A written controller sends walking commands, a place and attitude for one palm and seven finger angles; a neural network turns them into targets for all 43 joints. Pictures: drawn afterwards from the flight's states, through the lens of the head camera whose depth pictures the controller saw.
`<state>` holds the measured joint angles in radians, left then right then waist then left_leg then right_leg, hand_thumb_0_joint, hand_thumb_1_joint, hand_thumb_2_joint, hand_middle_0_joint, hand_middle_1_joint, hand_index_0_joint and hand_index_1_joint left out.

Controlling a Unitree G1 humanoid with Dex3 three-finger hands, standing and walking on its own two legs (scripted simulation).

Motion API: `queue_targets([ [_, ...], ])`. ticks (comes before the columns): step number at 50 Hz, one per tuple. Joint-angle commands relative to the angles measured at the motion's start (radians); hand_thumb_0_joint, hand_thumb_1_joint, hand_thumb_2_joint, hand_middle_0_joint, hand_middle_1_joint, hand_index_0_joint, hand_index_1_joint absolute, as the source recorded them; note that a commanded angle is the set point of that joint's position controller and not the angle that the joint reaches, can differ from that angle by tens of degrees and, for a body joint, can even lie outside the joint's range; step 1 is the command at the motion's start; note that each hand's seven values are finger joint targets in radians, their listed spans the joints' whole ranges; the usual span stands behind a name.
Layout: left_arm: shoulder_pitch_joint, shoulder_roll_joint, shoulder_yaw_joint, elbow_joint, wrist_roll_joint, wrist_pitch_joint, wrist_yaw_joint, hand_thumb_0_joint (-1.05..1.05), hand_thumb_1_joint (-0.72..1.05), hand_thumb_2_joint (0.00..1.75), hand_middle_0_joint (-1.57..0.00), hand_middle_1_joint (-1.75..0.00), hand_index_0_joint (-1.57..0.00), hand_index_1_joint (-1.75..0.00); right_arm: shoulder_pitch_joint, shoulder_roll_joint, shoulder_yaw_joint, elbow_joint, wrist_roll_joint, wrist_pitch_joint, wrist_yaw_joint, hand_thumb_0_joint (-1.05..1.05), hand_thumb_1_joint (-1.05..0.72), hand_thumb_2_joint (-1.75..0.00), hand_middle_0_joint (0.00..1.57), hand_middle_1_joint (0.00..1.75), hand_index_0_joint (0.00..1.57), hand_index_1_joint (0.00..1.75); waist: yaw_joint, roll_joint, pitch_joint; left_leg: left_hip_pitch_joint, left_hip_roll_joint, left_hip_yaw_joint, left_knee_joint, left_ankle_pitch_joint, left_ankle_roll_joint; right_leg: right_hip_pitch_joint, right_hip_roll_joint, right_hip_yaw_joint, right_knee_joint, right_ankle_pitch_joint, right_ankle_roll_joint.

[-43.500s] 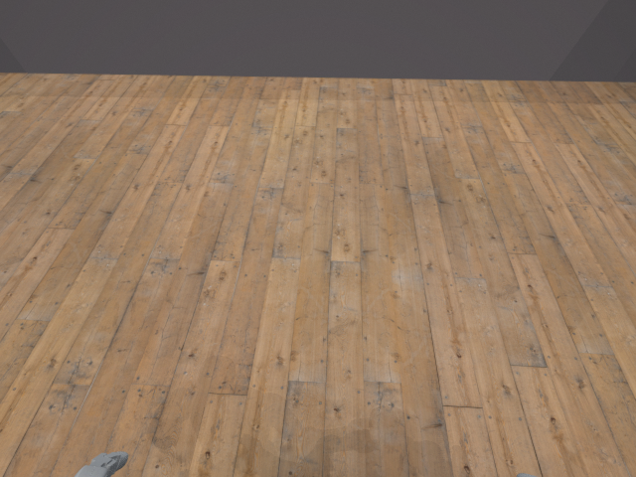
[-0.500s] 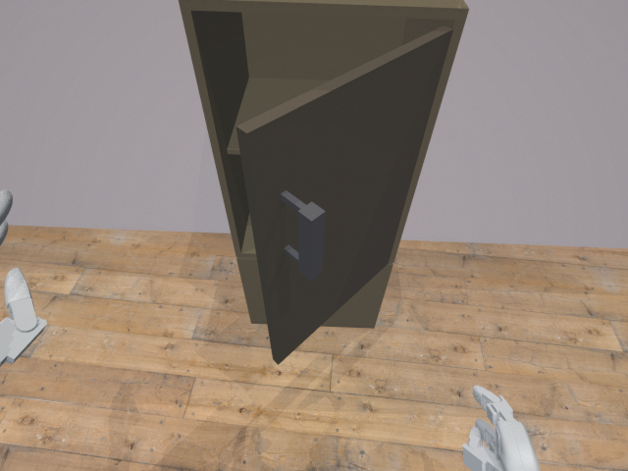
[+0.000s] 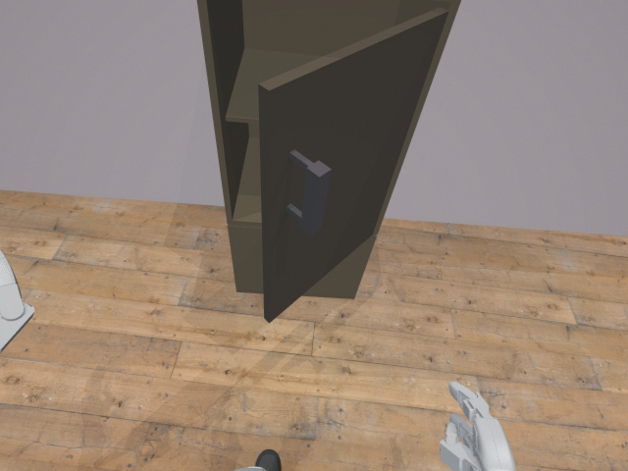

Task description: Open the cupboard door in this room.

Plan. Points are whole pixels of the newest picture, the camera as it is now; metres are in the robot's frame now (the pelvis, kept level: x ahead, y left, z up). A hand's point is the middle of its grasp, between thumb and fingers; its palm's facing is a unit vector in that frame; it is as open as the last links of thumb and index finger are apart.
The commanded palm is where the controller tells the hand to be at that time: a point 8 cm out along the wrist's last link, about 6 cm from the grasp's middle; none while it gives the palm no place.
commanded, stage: step back with the hand held close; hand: left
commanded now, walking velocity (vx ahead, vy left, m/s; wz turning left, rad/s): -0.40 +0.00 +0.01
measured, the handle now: (304, 193) +0.48 +0.07 +0.07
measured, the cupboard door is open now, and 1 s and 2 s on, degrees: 47 47 47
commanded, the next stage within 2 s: stop stepping back and stand still in 0.08 s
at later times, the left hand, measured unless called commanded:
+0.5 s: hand (59, 441) +0.12 +0.21 +0.15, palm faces +0.27 -0.79 -0.54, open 7.4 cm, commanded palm +0.05 +0.26 +0.17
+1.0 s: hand out of the picture +0.05 +0.25 +0.16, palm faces +0.39 -0.78 -0.48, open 7.4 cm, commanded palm +0.00 +0.29 +0.17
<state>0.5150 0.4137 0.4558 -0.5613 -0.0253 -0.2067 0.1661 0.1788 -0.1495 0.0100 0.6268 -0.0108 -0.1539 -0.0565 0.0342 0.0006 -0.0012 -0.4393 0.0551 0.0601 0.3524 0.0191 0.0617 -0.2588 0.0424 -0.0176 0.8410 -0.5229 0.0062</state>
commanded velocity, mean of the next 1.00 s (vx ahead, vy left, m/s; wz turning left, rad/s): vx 0.04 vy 0.04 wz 0.01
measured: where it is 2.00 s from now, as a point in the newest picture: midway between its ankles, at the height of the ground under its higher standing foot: outside the picture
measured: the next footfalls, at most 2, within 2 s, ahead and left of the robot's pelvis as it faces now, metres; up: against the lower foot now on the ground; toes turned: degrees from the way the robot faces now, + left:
right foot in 0.12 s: -0.13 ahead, -0.14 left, +0.00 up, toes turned -5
left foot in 0.28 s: +0.06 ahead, +0.06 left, +0.00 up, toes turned -4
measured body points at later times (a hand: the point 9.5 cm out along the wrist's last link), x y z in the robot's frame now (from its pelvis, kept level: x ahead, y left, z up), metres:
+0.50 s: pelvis -0.11 -0.03 -0.01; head -0.10 -0.02 +0.44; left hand +0.10 +0.25 +0.18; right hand +0.01 -0.29 -0.08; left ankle +0.02 +0.06 -0.74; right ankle -0.10 -0.11 -0.74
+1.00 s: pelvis -0.16 -0.01 -0.01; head -0.17 +0.00 +0.44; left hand +0.02 +0.29 +0.19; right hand +0.00 -0.24 -0.09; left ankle -0.16 +0.13 -0.74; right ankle -0.10 -0.11 -0.74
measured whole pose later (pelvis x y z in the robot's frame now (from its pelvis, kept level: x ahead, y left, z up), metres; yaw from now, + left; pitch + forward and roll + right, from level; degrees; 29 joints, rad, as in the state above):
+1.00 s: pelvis -0.16 -0.01 -0.01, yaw -3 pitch -2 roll +1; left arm 0.53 0.41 0.41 -0.46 0.00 -0.22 0.13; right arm 0.23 -0.20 0.01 0.63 -0.01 -0.15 -0.07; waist 0.01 -0.02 0.00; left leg -0.20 0.04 0.05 0.54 -0.31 -0.02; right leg -0.33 -0.03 -0.08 0.54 -0.18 -0.02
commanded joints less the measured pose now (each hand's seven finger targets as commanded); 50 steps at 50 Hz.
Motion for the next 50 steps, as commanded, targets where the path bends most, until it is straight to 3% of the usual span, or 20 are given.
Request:
queue_targets([
  [1,-0.043,0.15,0.039,-0.24,-0.021,-0.059,-0.003,0.0,0.9,0.9,-0.2,-0.3,-0.2,-0.3,-0.055,-0.177,-0.063,-0.121,-0.001,-0.054,-0.004,0.0,-0.9,-0.9,0.2,0.3,0.2,0.3,-0.02,0.273,-0.23,0.339,0.144,-0.158,-0.235,-0.282,-0.049,0.014,0.035,-0.076,-0.293,-0.019,-0.03],
  [4,-0.018,0.231,0.108,-0.267,-0.045,-0.085,-0.016,0.0,0.9,0.9,-0.2,-0.3,-0.2,-0.3,-0.061,-0.156,-0.053,-0.123,-0.002,-0.026,0.001,0.0,-0.9,-0.9,0.2,0.3,0.2,0.3,-0.008,0.097,-0.253,0.44,0.071,-0.051,0.024,-0.075,-0.094,-0.024,-0.082,0.02,-0.609,0.224,-0.089],
  [6,0.008,0.297,0.168,-0.281,-0.056,-0.101,-0.015,0.0,0.9,0.9,-0.2,-0.3,-0.2,-0.3,-0.131,-0.136,-0.028,-0.147,0.002,-0.009,-0.008,0.0,-0.9,-0.9,0.2,0.3,0.2,0.3,0.014,-0.115,-0.175,0.279,-0.032,-0.03,0.364,-0.3,-0.094,-0.134,-0.322,0.208,-0.63,0.529,-0.149],
  [8,-0.075,0.338,0.189,-0.288,-0.032,-0.113,-0.017,0.0,0.9,0.9,-0.2,-0.3,-0.2,-0.3,-0.136,-0.135,-0.014,-0.146,-0.003,-0.032,-0.007,0.0,-0.9,-0.9,0.2,0.3,0.2,0.3,0.014,-0.159,-0.117,0.046,-0.054,-0.052,0.609,-0.457,-0.098,-0.092,-0.412,0.256,-0.571,0.712,-0.206],
  [10,-0.013,0.29,0.176,-0.23,-0.023,-0.08,-0.037,0.0,0.9,0.9,-0.2,-0.3,-0.2,-0.3,-0.119,-0.135,-0.02,-0.166,0.014,-0.016,-0.02,0.0,-0.9,-0.9,0.2,0.3,0.2,0.3,-0.012,-0.216,-0.157,-0.006,-0.041,-0.039,0.467,-0.354,-0.079,0.117,-0.296,0.075,-0.39,1.044,-0.125],
  [12,0.016,0.217,0.124,-0.178,-0.037,-0.044,-0.033,0.0,0.9,0.9,-0.2,-0.3,-0.2,-0.3,-0.084,-0.153,-0.011,-0.143,0.016,-0.004,-0.039,0.0,-0.9,-0.9,0.2,0.3,0.2,0.3,-0.065,0.011,-0.15,0.25,-0.086,0.009,0.218,-0.018,-0.072,0.019,-0.182,-0.043,-0.252,0.907,-0.043],
  [13,0.027,0.214,0.123,-0.164,-0.04,-0.037,-0.028,0.0,0.9,0.9,-0.2,-0.3,-0.2,-0.3,-0.079,-0.183,-0.021,-0.134,0.012,-0.015,-0.043,0.0,-0.9,-0.9,0.2,0.3,0.2,0.3,-0.056,0.175,-0.187,0.376,0.003,-0.111,0.11,0.261,-0.029,-0.06,-0.108,-0.065,-0.15,0.654,0.008],
  [14,0.029,0.21,0.112,-0.164,-0.038,-0.037,-0.026,0.0,0.9,0.9,-0.2,-0.3,-0.2,-0.3,-0.058,-0.208,-0.036,-0.14,0.005,-0.029,-0.037,0.0,-0.9,-0.9,0.2,0.3,0.2,0.3,-0.037,0.324,-0.209,0.412,0.154,-0.291,0.028,0.442,0.044,-0.114,-0.034,-0.031,-0.014,0.148,0.02],
  [16,-0.034,0.168,0.065,-0.095,-0.047,-0.055,-0.03,0.0,0.9,0.9,-0.2,-0.3,-0.2,-0.3,-0.015,-0.216,-0.051,-0.123,0.019,-0.064,-0.023,0.0,-0.9,-0.9,0.2,0.3,0.2,0.3,-0.044,0.184,-0.064,0.205,0.219,-0.464,-0.127,-0.056,0.103,-0.097,0.008,0.061,0.089,-0.128,0.001],
  [17,-0.005,0.208,0.117,-0.052,-0.03,-0.046,-0.019,0.0,0.9,0.9,-0.2,-0.3,-0.2,-0.3,-0.028,-0.205,-0.049,-0.126,0.006,-0.073,-0.028,0.0,-0.9,-0.9,0.2,0.3,0.2,0.3,-0.034,0.115,-0.047,0.217,0.214,-0.452,-0.135,-0.075,0.099,-0.133,-0.014,0.041,0.02,-0.067,0.005],
  [20,0.075,0.262,0.164,-0.176,-0.028,-0.042,-0.015,0.0,0.9,0.9,-0.2,-0.3,-0.2,-0.3,-0.048,-0.194,-0.047,-0.156,0.002,-0.061,-0.022,0.0,-0.9,-0.9,0.2,0.3,0.2,0.3,-0.023,0.161,-0.136,0.105,0.125,-0.303,-0.184,-0.41,0.035,0.089,-0.017,-0.016,-0.172,0.032,-0.006],
  [23,0.164,0.228,0.138,-0.229,-0.01,-0.046,-0.02,0.0,0.9,0.9,-0.2,-0.3,-0.2,-0.3,-0.074,-0.191,-0.047,-0.2,0.003,-0.032,-0.014,0.0,-0.9,-0.9,0.2,0.3,0.2,0.3,-0.025,0.226,-0.068,-0.162,0.022,-0.15,-0.115,-0.641,-0.028,0.281,-0.024,-0.049,-0.339,0.06,-0.041],
  [24,0.172,0.235,0.137,-0.226,-0.006,-0.046,-0.02,0.0,0.9,0.9,-0.2,-0.3,-0.2,-0.3,-0.071,-0.18,-0.051,-0.202,0.004,-0.02,-0.011,0.0,-0.9,-0.9,0.2,0.3,0.2,0.3,-0.028,0.074,-0.052,-0.112,-0.052,-0.081,0.125,-0.576,-0.055,0.148,-0.125,0.076,-0.505,-0.067,-0.08],
  [25,0.149,0.269,0.159,-0.239,-0.007,-0.047,-0.018,0.0,0.9,0.9,-0.2,-0.3,-0.2,-0.3,-0.066,-0.182,-0.061,-0.189,0.001,-0.009,-0.011,0.0,-0.9,-0.9,0.2,0.3,0.2,0.3,-0.022,-0.154,-0.056,0.001,-0.109,-0.054,0.512,-0.465,-0.082,-0.119,-0.354,0.387,-0.712,-0.25,-0.157],
  [26,0.08,0.233,0.123,-0.224,-0.013,-0.046,-0.016,0.0,0.9,0.9,-0.2,-0.3,-0.2,-0.3,-0.054,-0.179,-0.061,-0.155,-0.001,-0.006,-0.017,0.0,-0.9,-0.9,0.2,0.3,0.2,0.3,-0.026,-0.21,0.01,-0.046,-0.084,-0.099,0.747,-0.425,-0.087,-0.248,-0.435,0.488,-0.763,-0.287,-0.191],
  [29,-0.04,0.246,0.144,-0.127,0.008,-0.063,-0.011,0.0,0.9,0.9,-0.2,-0.3,-0.2,-0.3,-0.004,-0.162,-0.049,-0.11,-0.01,-0.02,-0.024,0.0,-0.9,-0.9,0.2,0.3,0.2,0.3,-0.08,-0.102,-0.014,-0.01,0.012,-0.09,0.712,-0.317,-0.083,-0.263,-0.344,0.304,-0.708,-0.196,-0.136],
  [31,-0.065,0.212,0.105,-0.018,0.019,-0.063,-0.01,0.0,0.9,0.9,-0.2,-0.3,-0.2,-0.3,-0.009,-0.167,-0.049,-0.103,-0.008,-0.028,-0.047,0.0,-0.9,-0.9,0.2,0.3,0.2,0.3,-0.06,-0.073,-0.002,0.065,0.005,-0.036,0.522,-0.345,-0.062,-0.245,-0.293,0.215,-0.668,-0.166,-0.114],
  [36,-0.089,0.143,0.032,0.006,0.026,-0.056,0.006,0.0,0.9,0.9,-0.2,-0.3,-0.2,-0.3,0.027,-0.174,-0.045,-0.091,-0.009,-0.062,-0.059,0.0,-0.9,-0.9,0.2,0.3,0.2,0.3,-0.037,-0.032,-0.053,0.188,-0.051,0.023,0.076,-0.404,-0.015,-0.009,-0.25,0.185,-0.556,0.009,-0.082],
  [40,-0.06,0.182,0.064,-0.111,0.017,-0.066,0.005,0.0,0.9,0.9,-0.2,-0.3,-0.2,-0.3,0.002,-0.209,-0.059,-0.143,0.006,-0.05,-0.041,0.0,-0.9,-0.9,0.2,0.3,0.2,0.3,-0.033,0.054,-0.112,0.207,0.082,-0.152,0.035,-0.12,0.016,0.091,-0.105,0.04,-0.305,0.429,-0.013],
  [50,-0.064,0.175,0.094,-0.039,0.008,-0.066,-0.005,0.0,0.9,0.9,-0.2,-0.3,-0.2,-0.3,-0.004,-0.165,-0.045,-0.13,0.006,-0.041,-0.021,0.0,-0.9,-0.9,0.2,0.3,0.2,0.3,-0.041,-0.018,-0.003,0.155,-0.027,-0.033,0.12,-0.39,-0.027,-0.05,-0.177,0.159,-0.535,0.069,-0.042],
])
